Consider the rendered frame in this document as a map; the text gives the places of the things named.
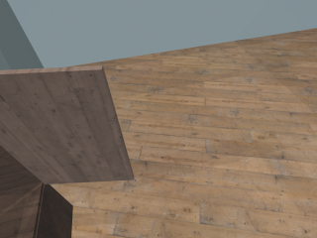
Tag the cupboard door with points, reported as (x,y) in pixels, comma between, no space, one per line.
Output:
(61,124)

